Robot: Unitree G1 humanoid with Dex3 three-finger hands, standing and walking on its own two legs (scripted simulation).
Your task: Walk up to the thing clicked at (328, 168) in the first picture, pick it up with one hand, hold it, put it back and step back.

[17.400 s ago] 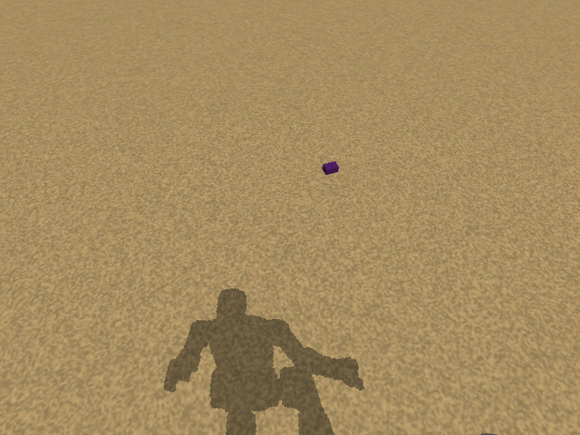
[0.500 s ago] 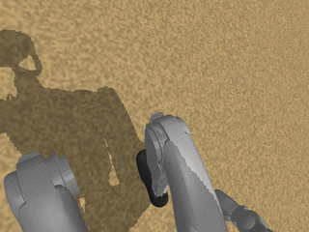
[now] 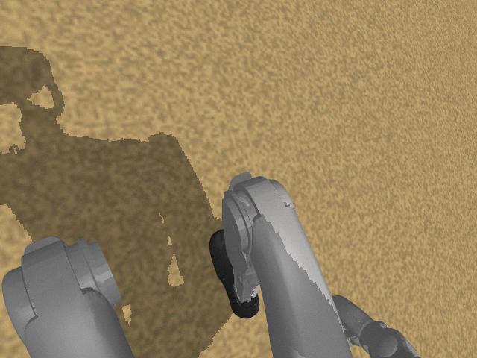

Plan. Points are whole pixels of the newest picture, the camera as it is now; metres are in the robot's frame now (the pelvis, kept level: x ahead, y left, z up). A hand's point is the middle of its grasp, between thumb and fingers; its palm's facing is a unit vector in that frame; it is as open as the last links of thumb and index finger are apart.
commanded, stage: settle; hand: left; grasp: from above
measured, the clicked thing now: out of the picture +0.44 +0.34 -0.27
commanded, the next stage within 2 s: lift in 0.94 s
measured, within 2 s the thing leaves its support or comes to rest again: leaves its support in 0.34 s
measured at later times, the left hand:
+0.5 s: hand out of the picture +0.43 +0.35 -0.20, palm faces -0.41 -0.14 -0.90, open 7.5 cm
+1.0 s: hand out of the picture +0.41 +0.35 -0.10, palm faces -0.50 -0.09 -0.86, open 7.5 cm
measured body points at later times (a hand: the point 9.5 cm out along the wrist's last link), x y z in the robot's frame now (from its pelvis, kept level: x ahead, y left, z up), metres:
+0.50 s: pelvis +0.00 +0.00 +0.00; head +0.24 +0.14 +0.36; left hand +0.45 +0.36 -0.15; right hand +0.08 -0.26 -0.06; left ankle +0.05 +0.13 -0.25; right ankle +0.12 -0.15 -0.25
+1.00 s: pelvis -0.01 -0.01 +0.04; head +0.20 +0.10 +0.42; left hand +0.43 +0.35 -0.05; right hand +0.09 -0.28 -0.05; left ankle +0.05 +0.13 -0.25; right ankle +0.12 -0.15 -0.25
